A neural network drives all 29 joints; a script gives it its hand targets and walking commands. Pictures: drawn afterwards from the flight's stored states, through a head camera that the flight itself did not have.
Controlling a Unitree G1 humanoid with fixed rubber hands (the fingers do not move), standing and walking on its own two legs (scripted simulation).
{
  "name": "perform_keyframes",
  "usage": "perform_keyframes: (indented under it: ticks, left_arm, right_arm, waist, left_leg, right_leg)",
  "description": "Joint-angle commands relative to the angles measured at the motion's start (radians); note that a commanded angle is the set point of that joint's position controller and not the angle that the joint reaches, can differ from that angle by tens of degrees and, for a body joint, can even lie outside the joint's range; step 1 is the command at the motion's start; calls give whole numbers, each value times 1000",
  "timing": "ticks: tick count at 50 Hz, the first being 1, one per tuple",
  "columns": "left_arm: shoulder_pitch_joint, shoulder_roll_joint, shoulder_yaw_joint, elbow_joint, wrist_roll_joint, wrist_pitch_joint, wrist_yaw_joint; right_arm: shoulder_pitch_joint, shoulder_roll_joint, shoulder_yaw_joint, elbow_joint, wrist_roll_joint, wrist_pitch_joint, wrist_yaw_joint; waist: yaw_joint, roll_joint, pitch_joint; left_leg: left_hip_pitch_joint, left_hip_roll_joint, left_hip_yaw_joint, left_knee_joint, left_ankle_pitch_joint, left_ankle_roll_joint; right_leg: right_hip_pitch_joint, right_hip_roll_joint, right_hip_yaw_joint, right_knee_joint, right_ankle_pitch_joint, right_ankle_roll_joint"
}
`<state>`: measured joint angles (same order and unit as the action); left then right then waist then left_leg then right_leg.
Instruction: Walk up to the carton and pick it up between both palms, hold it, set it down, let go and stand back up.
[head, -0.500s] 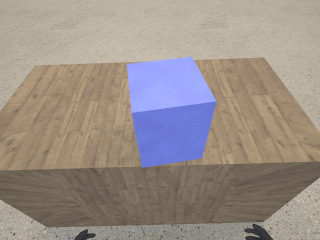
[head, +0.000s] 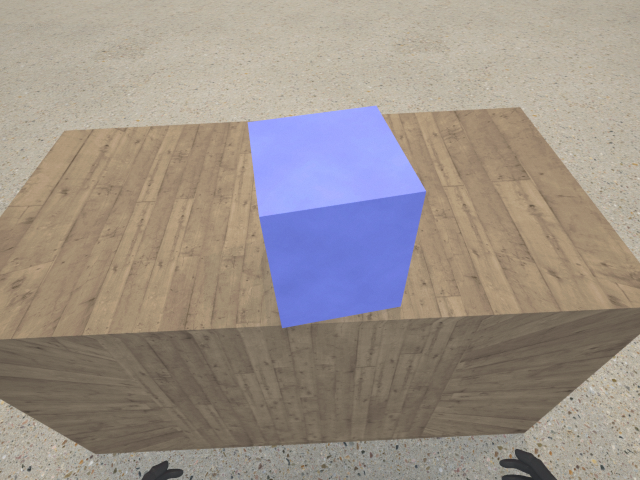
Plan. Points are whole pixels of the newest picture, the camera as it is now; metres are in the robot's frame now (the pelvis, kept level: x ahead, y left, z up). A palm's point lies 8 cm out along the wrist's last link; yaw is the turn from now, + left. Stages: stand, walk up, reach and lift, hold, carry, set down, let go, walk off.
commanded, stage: walk up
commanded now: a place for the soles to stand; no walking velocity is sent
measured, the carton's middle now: (328, 219) +0.50 +0.00 +0.04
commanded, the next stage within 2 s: none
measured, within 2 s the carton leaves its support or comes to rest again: neither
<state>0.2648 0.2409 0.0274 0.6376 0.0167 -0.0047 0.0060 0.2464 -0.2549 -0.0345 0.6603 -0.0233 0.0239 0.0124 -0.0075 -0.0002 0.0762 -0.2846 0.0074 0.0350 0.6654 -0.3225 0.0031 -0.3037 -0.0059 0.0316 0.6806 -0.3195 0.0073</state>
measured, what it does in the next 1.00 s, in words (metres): stands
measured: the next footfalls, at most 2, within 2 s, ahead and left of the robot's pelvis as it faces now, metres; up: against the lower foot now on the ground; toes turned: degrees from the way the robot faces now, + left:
none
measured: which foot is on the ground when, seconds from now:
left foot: down 0.00-1.00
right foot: down 0.00-1.00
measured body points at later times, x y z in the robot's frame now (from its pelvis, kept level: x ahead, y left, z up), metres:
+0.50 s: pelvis -0.04 +0.02 -0.01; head -0.03 +0.01 +0.43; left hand +0.10 +0.28 -0.11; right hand +0.07 -0.25 -0.12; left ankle +0.02 +0.12 -0.72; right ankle +0.03 -0.12 -0.72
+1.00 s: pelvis -0.03 +0.02 +0.00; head -0.04 +0.01 +0.45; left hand +0.10 +0.27 -0.10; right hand +0.05 -0.25 -0.11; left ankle +0.02 +0.12 -0.72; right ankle +0.01 -0.12 -0.72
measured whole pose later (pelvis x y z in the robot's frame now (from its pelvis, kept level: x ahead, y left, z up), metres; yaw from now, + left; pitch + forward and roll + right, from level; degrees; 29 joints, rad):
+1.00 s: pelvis -0.03 +0.02 +0.00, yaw -5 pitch -3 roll +1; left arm 0.31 0.25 0.06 0.63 0.04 0.01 -0.01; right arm 0.28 -0.27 -0.03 0.68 -0.03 0.02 0.02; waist -0.01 0.00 0.05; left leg -0.34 0.01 0.09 0.71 -0.37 0.04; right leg -0.38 0.03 0.11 0.75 -0.39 0.00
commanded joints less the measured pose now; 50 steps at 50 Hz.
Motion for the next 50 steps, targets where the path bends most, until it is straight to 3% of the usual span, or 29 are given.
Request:
perform_keyframes:
  ticks: [1,4,7,8,10,12,13,15,16,18,20,21,22,23,24,25,27,28,30,31,34,37,39,41,45,46,47,49,50]
  left_arm:
    - [-39,202,71,-125,-1,-11,10]
    - [-57,181,67,-138,-1,1,6]
    - [-9,130,59,-132,-2,7,6]
    - [16,130,62,-127,2,5,7]
    - [45,139,68,-124,5,-5,6]
    - [38,165,77,-132,6,-18,6]
    - [17,194,85,-139,7,-22,5]
    - [-9,258,103,-141,8,-20,8]
    - [-46,263,101,-148,8,-19,11]
    - [-99,245,93,-162,11,-14,14]
    - [-109,220,84,-164,7,-5,5]
    - [-90,199,79,-164,2,1,0]
    - [-65,170,74,-160,-5,7,-2]
    - [-8,145,71,-145,-1,8,0]
    - [39,148,74,-130,5,7,0]
    - [66,150,76,-121,3,3,-2]
    - [91,138,76,-118,6,-17,-2]
    - [76,153,78,-126,8,-27,0]
    - [-2,228,95,-138,3,-28,1]
    - [-22,241,96,-136,-1,-22,2]
    - [-69,219,83,-147,1,-12,8]
    - [-37,170,73,-138,-4,-3,0]
    - [33,143,70,-121,3,-4,-2]
    - [57,143,72,-119,4,-13,-3]
    - [-2,187,83,-138,-1,-23,-1]
    - [57,146,73,-107,17,-17,-14]
    - [75,142,79,-96,29,-10,-17]
    - [84,119,68,-98,26,-9,-24]
    - [105,111,64,-91,22,-13,-27]
  right_arm:
    - [8,-136,-49,-118,-2,-11,1]
    - [-1,-164,-58,-121,1,-11,5]
    - [-69,-210,-63,-123,13,-12,3]
    - [-101,-213,-61,-128,11,-11,1]
    - [-126,-207,-53,-132,10,-5,1]
    - [-109,-195,-46,-133,13,6,6]
    - [-90,-186,-46,-133,12,12,10]
    - [-43,-158,-48,-128,-1,17,13]
    - [-4,-146,-48,-120,-9,16,15]
    - [35,-147,-50,-108,-9,3,20]
    - [48,-157,-55,-107,-8,-15,19]
    - [31,-184,-62,-112,-7,-19,16]
    - [0,-215,-68,-110,3,-22,13]
    - [-49,-242,-70,-109,9,-25,6]
    - [-102,-236,-65,-113,8,-27,-2]
    - [-129,-223,-58,-117,5,-27,-7]
    - [-144,-206,-44,-115,5,-19,-4]
    - [-116,-183,-34,-113,11,-12,2]
    - [-49,-167,-43,-108,9,4,9]
    - [-20,-162,-47,-105,3,8,11]
    - [35,-158,-48,-93,-4,-9,15]
    - [3,-198,-56,-96,8,-25,9]
    - [-61,-214,-52,-99,11,-28,1]
    - [-93,-206,-46,-105,10,-23,-2]
    - [-38,-187,-45,-100,12,-4,7]
    - [59,-157,-46,-83,-9,-19,5]
    - [95,-163,-57,-74,-18,-27,2]
    - [94,-196,-58,-64,-17,-42,-9]
    - [55,-201,-55,-71,-21,-47,-15]
  waist:
    - [-8,-81,-102]
    - [-7,-31,-80]
    - [18,111,-65]
    - [31,132,-63]
    - [44,128,-69]
    - [33,66,-71]
    - [18,1,-54]
    - [4,-143,-41]
    - [-19,-179,-46]
    - [-45,-167,-55]
    - [-50,-133,-66]
    - [-40,-66,-53]
    - [-25,22,-33]
    - [3,109,-23]
    - [29,113,-8]
    - [45,101,-14]
    - [64,112,-54]
    - [50,76,-70]
    - [0,-52,-44]
    - [-14,-89,-31]
    - [-40,-111,-39]
    - [-14,-13,-42]
    - [27,61,-43]
    - [43,68,-43]
    - [1,-6,-19]
    - [-6,-15,-90]
    - [-17,-11,-54]
    - [-13,47,-10]
    - [9,60,9]
  left_leg:
    - [63,37,-66,-27,150,27]
    - [19,79,-125,-119,79,58]
    - [-157,212,-250,-294,-19,159]
    - [-193,235,-257,-299,-7,176]
    - [-222,220,-209,-265,1,158]
    - [-217,156,-140,-199,-101,107]
    - [-193,100,-103,-138,-171,72]
    - [-68,-8,-28,83,-150,11]
    - [-12,-15,-37,151,-123,8]
    - [48,4,-55,98,-89,20]
    - [88,29,-88,-29,-93,38]
    - [45,79,-168,-138,-199,59]
    - [-67,157,-299,-277,-343,108]
    - [-185,252,-414,-386,-405,167]
    - [-232,285,-426,-398,-347,196]
    - [-239,271,-373,-367,-253,191]
    - [-257,207,-247,-273,-117,129]
    - [-234,158,-189,-211,-110,88]
    - [-109,40,-82,-62,-188,22]
    - [-39,9,-63,3,-151,12]
    - [42,28,-89,-48,-93,29]
    - [-68,138,-243,-261,-274,87]
    - [-181,222,-312,-347,-296,134]
    - [-224,204,-251,-321,-234,119]
    - [-128,98,-138,-214,-242,53]
    - [-35,104,-164,-247,-450,60]
    - [-13,135,-198,-267,-538,70]
    - [-43,243,-330,-373,-560,126]
    - [-72,272,-337,-384,-504,133]
  right_leg:
    - [-72,-143,183,-197,166,-115]
    - [-96,-75,121,-132,28,-76]
    - [27,44,-4,88,-41,-22]
    - [60,40,-3,113,-59,-23]
    - [101,26,12,71,-40,-34]
    - [79,-12,79,-36,-29,-54]
    - [9,-56,177,-116,-89,-78]
    - [-164,-177,394,-314,-261,-161]
    - [-213,-208,443,-348,-287,-182]
    - [-250,-183,382,-324,-256,-158]
    - [-272,-115,266,-255,-257,-100]
    - [-269,-57,193,-178,-292,-68]
    - [-210,32,95,-15,-260,-32]
    - [-106,76,25,162,-158,-14]
    - [-55,52,34,213,-121,-14]
    - [-14,38,36,190,-98,-19]
    - [102,9,48,38,5,-39]
    - [100,-24,109,-65,12,-53]
    - [-122,-125,351,-240,-247,-119]
    - [-205,-148,398,-305,-331,-137]
    - [-248,-113,317,-290,-292,-99]
    - [-157,13,137,-84,-200,-41]
    - [-19,45,49,63,-68,-23]
    - [46,23,57,24,-31,-34]
    - [-106,-39,213,-155,-174,-66]
    - [-146,-8,202,-165,-392,-64]
    - [-199,7,129,-124,-418,-55]
    - [-182,28,48,-4,-197,-37]
    - [-134,15,23,5,-84,-35]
